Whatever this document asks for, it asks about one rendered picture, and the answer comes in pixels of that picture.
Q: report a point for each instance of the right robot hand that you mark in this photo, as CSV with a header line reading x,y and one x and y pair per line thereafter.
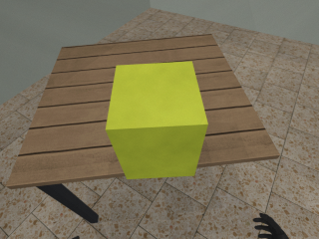
x,y
273,228

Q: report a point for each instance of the table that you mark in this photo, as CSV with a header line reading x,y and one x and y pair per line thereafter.
x,y
67,139

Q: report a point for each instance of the carton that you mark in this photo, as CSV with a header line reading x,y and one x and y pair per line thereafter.
x,y
156,121

